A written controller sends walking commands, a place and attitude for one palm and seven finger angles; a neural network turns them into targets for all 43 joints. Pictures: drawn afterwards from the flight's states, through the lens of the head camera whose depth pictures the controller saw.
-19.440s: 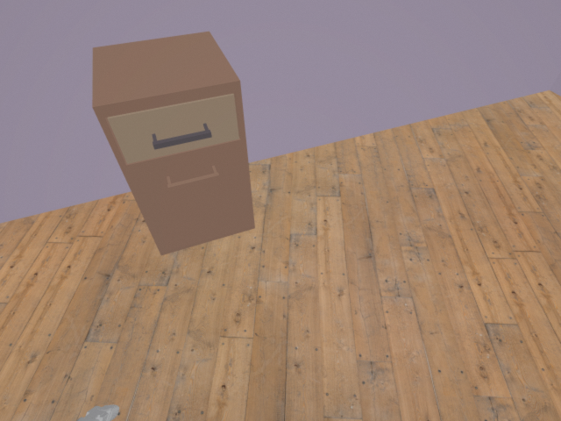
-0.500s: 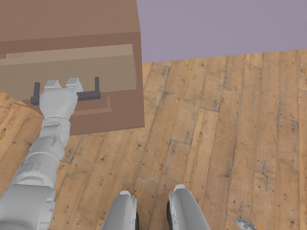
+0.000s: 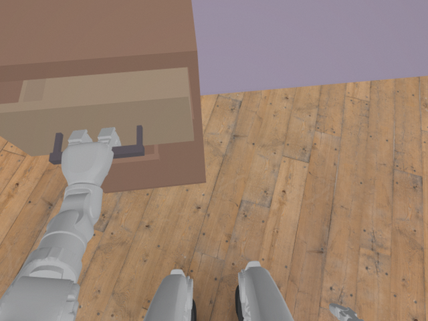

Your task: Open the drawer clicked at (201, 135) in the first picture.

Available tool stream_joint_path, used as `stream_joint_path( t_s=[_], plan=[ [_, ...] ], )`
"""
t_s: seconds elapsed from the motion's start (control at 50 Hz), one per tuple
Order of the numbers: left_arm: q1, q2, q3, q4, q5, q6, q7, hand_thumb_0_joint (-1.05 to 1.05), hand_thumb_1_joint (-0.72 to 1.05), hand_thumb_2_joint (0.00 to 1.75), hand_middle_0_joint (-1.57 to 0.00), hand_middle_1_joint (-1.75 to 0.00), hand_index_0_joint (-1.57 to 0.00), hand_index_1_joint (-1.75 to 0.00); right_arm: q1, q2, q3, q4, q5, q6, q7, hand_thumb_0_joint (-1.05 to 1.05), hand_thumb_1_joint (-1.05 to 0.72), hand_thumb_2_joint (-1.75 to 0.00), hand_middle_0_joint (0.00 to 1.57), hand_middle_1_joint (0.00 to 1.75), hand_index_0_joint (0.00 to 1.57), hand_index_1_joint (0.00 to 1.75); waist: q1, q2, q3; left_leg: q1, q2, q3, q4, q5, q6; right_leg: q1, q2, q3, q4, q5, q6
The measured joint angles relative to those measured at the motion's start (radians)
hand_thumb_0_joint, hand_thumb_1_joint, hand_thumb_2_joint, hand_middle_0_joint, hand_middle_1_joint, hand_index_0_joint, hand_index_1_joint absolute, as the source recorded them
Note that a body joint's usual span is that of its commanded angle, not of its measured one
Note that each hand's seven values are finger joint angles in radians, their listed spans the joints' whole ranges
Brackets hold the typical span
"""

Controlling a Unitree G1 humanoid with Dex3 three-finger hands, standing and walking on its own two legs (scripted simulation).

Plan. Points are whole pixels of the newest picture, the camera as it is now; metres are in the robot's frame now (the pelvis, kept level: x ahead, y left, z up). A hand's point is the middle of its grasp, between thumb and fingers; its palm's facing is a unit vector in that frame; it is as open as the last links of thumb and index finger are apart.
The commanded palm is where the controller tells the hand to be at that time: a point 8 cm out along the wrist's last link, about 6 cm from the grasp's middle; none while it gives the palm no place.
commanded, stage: pull the drawer open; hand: left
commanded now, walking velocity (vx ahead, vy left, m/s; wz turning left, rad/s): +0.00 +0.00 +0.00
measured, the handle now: (98, 144) +0.46 +0.24 -0.04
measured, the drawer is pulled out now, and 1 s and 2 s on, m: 0.07 0.13 0.21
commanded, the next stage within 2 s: none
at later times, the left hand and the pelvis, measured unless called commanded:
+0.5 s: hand (100, 187) +0.37 +0.24 -0.07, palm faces -0.04 -0.04 -1.00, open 5.1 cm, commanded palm +0.34 +0.23 -0.02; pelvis -0.01 +0.00 +0.00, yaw +1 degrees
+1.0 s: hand (99, 202) +0.34 +0.23 -0.07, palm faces -0.05 -0.05 -1.00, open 5.1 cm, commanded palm +0.31 +0.22 -0.02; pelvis +0.00 +0.00 +0.01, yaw +0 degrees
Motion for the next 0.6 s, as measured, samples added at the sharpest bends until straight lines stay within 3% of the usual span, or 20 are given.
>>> stream_joint_path(
  t_s=[0.6],
  plan=[
    [0.123, -0.042, -0.022, -0.087, 0.006, 0.011, 0.032, 0.01, 0.82, 0.85, -0.36, -1.35, -0.42, -1.35, -0.043, 0.002, -0.004, -0.01, 0.004, -0.011, -0.007, 0.0, -0.91, -0.9, 0.2, 0.3, 0.2, 0.3, 0.026, -0.006, -0.008, 0.021, -0.004, 0.001, -0.004, 0.009, -0.007, 0.016, -0.004, 0.001, 0.007, 0.003, -0.007]
  ],
)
